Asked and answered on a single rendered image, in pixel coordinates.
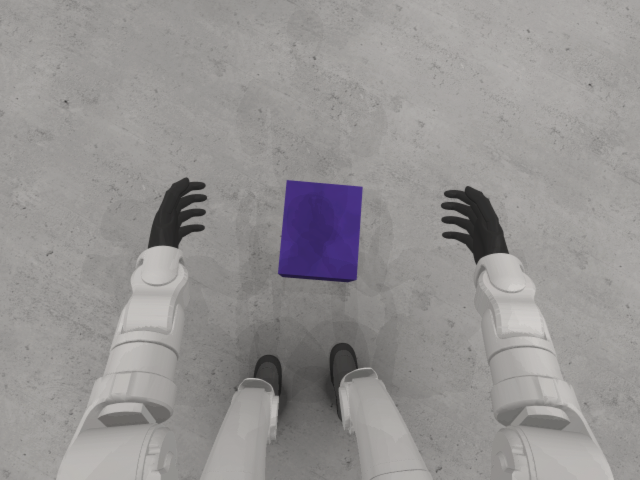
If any left robot forearm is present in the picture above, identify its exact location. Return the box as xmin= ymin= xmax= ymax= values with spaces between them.
xmin=56 ymin=246 xmax=190 ymax=480

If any right robot forearm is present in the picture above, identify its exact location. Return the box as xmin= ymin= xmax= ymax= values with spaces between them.
xmin=474 ymin=253 xmax=614 ymax=480

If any carton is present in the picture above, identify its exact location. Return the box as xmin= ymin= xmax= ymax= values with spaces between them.
xmin=278 ymin=180 xmax=363 ymax=282

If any robot shin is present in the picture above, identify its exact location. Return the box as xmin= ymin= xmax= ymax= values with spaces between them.
xmin=231 ymin=378 xmax=275 ymax=403
xmin=340 ymin=368 xmax=386 ymax=389

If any left robot upper arm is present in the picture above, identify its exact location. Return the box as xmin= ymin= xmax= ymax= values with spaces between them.
xmin=59 ymin=423 xmax=178 ymax=480

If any right robot shin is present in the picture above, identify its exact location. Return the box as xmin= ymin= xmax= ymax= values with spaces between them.
xmin=340 ymin=368 xmax=386 ymax=389

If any left robot shin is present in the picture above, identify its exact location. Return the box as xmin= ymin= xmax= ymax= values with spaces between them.
xmin=231 ymin=378 xmax=275 ymax=403

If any robot left hand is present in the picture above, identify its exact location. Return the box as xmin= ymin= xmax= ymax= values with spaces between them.
xmin=148 ymin=177 xmax=207 ymax=249

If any right robot upper arm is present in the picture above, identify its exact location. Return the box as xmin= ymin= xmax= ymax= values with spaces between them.
xmin=490 ymin=425 xmax=611 ymax=480

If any robot right hand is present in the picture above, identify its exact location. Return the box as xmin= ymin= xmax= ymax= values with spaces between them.
xmin=441 ymin=186 xmax=509 ymax=265

